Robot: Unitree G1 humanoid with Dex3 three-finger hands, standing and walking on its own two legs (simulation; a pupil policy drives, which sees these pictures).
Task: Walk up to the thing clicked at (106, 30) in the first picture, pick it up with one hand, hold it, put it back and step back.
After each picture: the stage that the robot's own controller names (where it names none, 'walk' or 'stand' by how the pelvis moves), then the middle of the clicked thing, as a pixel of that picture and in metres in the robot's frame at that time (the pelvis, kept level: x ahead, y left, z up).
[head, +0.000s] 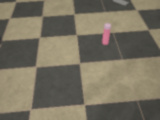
stand; (106, 34) +1.39 -0.24 -0.66
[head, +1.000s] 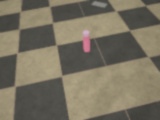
walk; (86, 41) +1.27 +0.07 -0.64
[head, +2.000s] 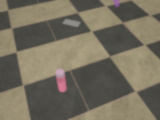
walk; (61, 80) +0.76 +0.23 -0.63
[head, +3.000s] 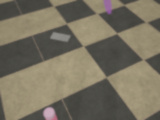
walk; (51, 119) +0.44 +0.24 -0.63
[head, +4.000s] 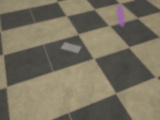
stand; out of the picture +0.37 +0.21 -0.65
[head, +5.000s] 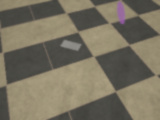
stand; out of the picture +0.36 +0.21 -0.66
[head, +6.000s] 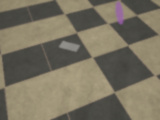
stand; out of the picture +0.35 +0.22 -0.66
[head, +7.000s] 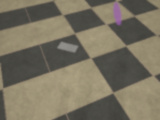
stand; out of the picture +0.35 +0.23 -0.66
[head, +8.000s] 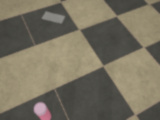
go down; (43, 112) +0.36 +0.24 -0.60
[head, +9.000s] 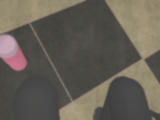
go down; (13, 55) +0.41 +0.29 -0.23
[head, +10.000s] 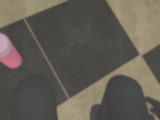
close in; (6, 53) +0.41 +0.29 -0.24
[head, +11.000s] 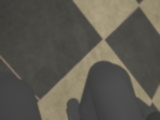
close in; out of the picture +0.38 +0.33 -0.15
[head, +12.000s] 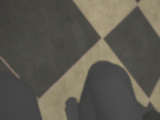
lift; out of the picture +0.38 +0.33 -0.15
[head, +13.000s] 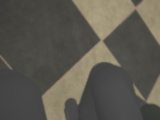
lift; out of the picture +0.35 +0.33 -0.15
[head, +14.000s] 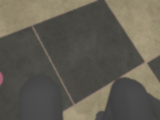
lift; out of the picture +0.30 +0.33 -0.03
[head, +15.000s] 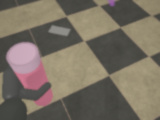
hold; (35, 79) +0.33 +0.16 +0.07
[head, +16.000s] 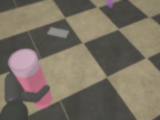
hold; (34, 83) +0.33 +0.17 +0.03
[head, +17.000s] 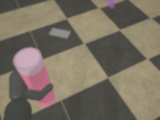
hold; (38, 81) +0.33 +0.17 +0.03
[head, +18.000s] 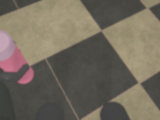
crouch; (13, 62) +0.40 +0.23 -0.04
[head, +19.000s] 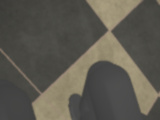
lower; out of the picture +0.41 +0.33 -0.17
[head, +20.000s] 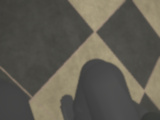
lower; out of the picture +0.40 +0.35 -0.15
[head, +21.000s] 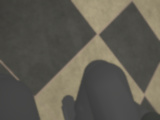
lower; out of the picture +0.39 +0.35 -0.16
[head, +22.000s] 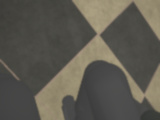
lower; out of the picture +0.39 +0.35 -0.16
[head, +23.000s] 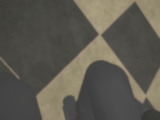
loosen; out of the picture +0.38 +0.34 -0.16
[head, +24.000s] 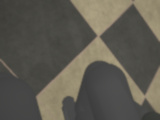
withdraw; out of the picture +0.38 +0.31 -0.16
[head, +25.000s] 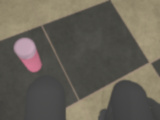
walk; (30, 57) +0.42 +0.26 -0.25
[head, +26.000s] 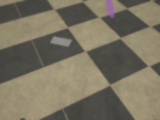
stand; out of the picture +0.35 +0.20 -0.59
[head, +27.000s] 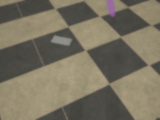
stand; out of the picture +0.36 +0.22 -0.60
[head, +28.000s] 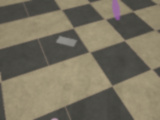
stand; out of the picture +0.37 +0.20 -0.62
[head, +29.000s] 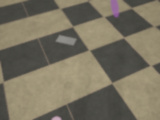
walk; out of the picture +0.38 +0.20 -0.65
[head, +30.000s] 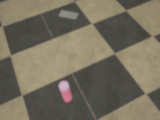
walk; (65, 92) +0.54 +0.19 -0.64
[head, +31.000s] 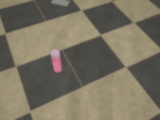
walk; (56, 61) +0.83 +0.22 -0.63
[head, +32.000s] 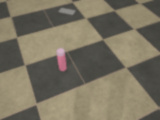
stand; (61, 60) +0.98 +0.23 -0.64
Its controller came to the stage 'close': yes
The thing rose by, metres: 0.67
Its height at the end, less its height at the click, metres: +0.00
